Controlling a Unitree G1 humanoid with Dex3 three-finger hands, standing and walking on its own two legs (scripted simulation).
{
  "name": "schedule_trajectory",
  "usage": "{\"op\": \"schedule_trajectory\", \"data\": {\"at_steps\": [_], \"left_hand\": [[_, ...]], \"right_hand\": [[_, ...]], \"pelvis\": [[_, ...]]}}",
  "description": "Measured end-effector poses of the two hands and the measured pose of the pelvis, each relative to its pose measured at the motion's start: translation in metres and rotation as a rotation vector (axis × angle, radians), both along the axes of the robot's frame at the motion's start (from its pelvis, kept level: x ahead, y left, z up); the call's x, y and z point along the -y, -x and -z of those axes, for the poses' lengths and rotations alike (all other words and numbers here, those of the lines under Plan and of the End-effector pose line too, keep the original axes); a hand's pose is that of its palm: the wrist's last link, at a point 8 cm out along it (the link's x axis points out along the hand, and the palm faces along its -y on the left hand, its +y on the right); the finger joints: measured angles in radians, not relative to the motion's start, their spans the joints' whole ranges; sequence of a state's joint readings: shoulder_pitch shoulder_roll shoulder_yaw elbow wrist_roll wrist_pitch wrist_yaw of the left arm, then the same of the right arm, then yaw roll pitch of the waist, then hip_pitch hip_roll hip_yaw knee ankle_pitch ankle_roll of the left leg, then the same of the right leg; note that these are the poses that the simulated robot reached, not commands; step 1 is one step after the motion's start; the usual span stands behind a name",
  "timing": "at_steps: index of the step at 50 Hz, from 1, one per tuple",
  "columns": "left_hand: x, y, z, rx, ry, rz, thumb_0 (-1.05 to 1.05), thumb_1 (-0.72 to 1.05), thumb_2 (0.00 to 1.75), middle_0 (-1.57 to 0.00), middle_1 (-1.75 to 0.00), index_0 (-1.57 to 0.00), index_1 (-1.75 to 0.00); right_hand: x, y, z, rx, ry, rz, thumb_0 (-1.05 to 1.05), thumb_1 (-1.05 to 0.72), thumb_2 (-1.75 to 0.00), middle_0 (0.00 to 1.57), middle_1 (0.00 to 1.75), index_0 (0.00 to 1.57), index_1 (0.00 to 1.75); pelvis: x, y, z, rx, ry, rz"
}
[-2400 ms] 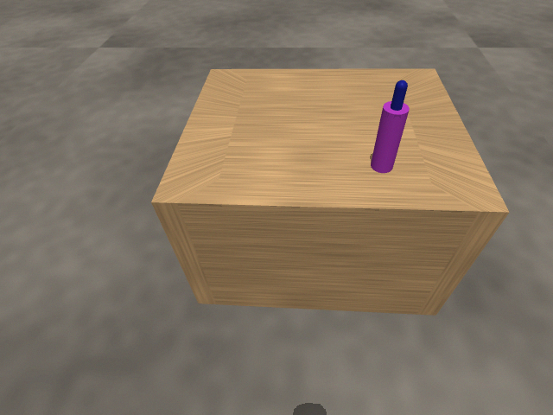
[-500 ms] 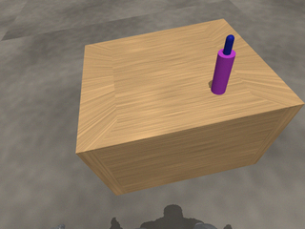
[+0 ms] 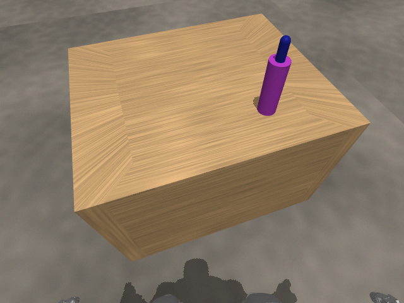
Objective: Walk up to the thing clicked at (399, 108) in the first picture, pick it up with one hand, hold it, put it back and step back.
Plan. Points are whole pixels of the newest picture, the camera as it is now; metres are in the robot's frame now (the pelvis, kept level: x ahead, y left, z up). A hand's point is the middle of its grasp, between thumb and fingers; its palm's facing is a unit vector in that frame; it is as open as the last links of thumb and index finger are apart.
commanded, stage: walk up
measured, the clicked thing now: (275, 77) +0.71 -0.21 -0.01
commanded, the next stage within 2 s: stand in 1.36 s
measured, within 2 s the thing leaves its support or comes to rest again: neither
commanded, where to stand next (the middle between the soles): +0.05 -0.03 m, yaw +0 degrees
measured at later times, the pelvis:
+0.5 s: pelvis -0.01 -0.02 +0.02, yaw -1 degrees
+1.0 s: pelvis +0.00 -0.01 +0.04, yaw -2 degrees
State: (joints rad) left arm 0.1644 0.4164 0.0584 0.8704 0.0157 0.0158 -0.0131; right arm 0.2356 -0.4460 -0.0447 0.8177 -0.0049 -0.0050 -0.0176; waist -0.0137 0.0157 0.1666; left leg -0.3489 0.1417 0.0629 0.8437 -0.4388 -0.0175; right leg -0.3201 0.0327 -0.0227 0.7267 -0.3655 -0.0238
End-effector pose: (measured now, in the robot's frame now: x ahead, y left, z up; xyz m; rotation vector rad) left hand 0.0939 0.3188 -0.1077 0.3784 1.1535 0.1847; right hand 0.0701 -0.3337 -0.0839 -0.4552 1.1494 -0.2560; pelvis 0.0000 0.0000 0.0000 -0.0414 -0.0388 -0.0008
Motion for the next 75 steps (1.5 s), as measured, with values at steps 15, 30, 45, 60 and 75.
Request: {"op": "schedule_trajectory", "data": {"at_steps": [15, 30, 45, 60, 75], "left_hand": [[0.023, -0.004, -0.010, 0.044, 0.033, -0.004, 0.00, 0.90, 0.89, -0.20, -0.30, -0.20, -0.30], [0.049, -0.004, -0.028, 0.008, 0.068, -0.022, 0.00, 0.90, 0.89, -0.20, -0.30, -0.20, -0.30], [0.041, -0.014, -0.028, -0.002, 0.088, -0.042, 0.00, 0.90, 0.89, -0.20, -0.30, -0.20, -0.29], [0.027, 0.004, -0.025, -0.067, 0.080, -0.068, 0.00, 0.91, 0.89, -0.20, -0.30, -0.20, -0.29], [0.023, 0.008, -0.026, -0.076, 0.066, -0.052, 0.00, 0.91, 0.89, -0.20, -0.30, -0.20, -0.29]], "right_hand": [[-0.023, 0.017, 0.014, 0.000, -0.106, 0.013, 0.01, -0.91, -0.90, 0.20, 0.30, 0.21, 0.30], [-0.007, 0.014, 0.004, -0.034, -0.124, 0.045, 0.01, -0.91, -0.90, 0.20, 0.30, 0.20, 0.30], [-0.021, 0.002, -0.007, -0.035, -0.120, 0.045, 0.01, -0.91, -0.90, 0.20, 0.30, 0.20, 0.30], [-0.035, -0.010, -0.009, -0.032, -0.128, 0.050, 0.01, -0.91, -0.90, 0.20, 0.30, 0.21, 0.30], [-0.040, -0.016, -0.007, -0.045, -0.140, 0.047, 0.01, -0.91, -0.90, 0.20, 0.30, 0.20, 0.30]], "pelvis": [[0.008, 0.006, -0.009, 0.015, -0.046, 0.036], [0.018, 0.003, -0.031, 0.006, -0.053, 0.021], [0.010, -0.002, -0.038, 0.000, -0.040, 0.025], [0.000, -0.007, -0.040, -0.003, -0.040, 0.025], [-0.004, -0.011, -0.041, -0.005, -0.041, 0.020]]}}
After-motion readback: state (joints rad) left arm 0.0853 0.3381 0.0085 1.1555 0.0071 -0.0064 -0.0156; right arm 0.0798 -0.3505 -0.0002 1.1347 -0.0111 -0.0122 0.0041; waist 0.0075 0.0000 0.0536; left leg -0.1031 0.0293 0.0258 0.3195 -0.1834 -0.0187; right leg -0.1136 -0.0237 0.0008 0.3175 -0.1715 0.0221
